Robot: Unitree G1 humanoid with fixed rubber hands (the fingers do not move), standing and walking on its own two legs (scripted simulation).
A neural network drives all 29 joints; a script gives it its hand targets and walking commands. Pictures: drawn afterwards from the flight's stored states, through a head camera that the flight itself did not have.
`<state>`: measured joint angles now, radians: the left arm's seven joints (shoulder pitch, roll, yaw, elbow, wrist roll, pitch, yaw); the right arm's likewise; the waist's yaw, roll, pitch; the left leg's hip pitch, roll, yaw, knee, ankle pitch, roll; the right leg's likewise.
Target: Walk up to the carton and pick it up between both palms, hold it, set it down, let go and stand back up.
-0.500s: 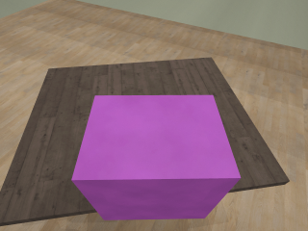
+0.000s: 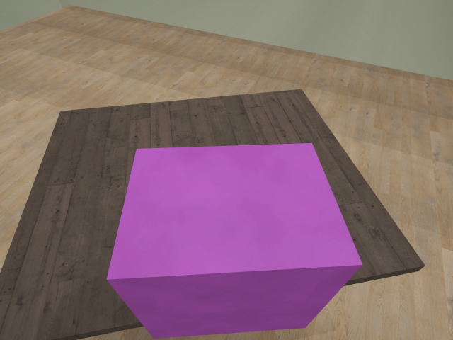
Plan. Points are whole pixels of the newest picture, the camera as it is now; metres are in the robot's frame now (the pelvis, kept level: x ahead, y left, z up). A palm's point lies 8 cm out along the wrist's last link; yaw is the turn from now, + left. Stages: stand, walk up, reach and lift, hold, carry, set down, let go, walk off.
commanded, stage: stand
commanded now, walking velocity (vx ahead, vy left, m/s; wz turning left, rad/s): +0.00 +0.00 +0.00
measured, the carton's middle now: (228, 246) +0.25 +0.02 +0.07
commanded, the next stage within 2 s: none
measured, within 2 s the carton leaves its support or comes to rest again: neither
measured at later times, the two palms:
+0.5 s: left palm out of the picture -0.07 +0.19 -0.14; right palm out of the picture -0.08 -0.21 -0.14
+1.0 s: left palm out of the picture -0.12 +0.18 -0.14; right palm out of the picture -0.12 -0.20 -0.13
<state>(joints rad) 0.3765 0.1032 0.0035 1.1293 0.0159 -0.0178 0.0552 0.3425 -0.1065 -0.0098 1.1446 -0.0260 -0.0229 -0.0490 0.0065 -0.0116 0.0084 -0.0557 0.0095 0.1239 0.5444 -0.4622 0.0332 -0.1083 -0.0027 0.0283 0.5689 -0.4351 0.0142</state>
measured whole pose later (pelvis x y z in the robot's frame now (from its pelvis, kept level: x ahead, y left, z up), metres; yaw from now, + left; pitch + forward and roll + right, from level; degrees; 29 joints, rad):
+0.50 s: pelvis -0.03 -0.01 +0.01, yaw +0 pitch -2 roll +0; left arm 0.32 0.08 0.01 1.16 0.02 -0.01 0.06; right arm 0.34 -0.12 0.00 1.16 -0.03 0.00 -0.05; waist -0.01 0.01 0.04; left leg -0.06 0.01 0.12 0.45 -0.36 0.03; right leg -0.11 0.00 0.02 0.48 -0.33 0.01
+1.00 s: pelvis -0.06 +0.00 +0.01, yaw -1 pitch -3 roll +0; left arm 0.36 0.06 0.00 1.19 0.01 -0.01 0.05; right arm 0.36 -0.09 0.01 1.18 -0.02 -0.01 -0.04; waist 0.00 0.00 0.05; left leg -0.09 0.01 0.14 0.44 -0.31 0.03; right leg -0.14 0.00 0.04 0.46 -0.27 0.01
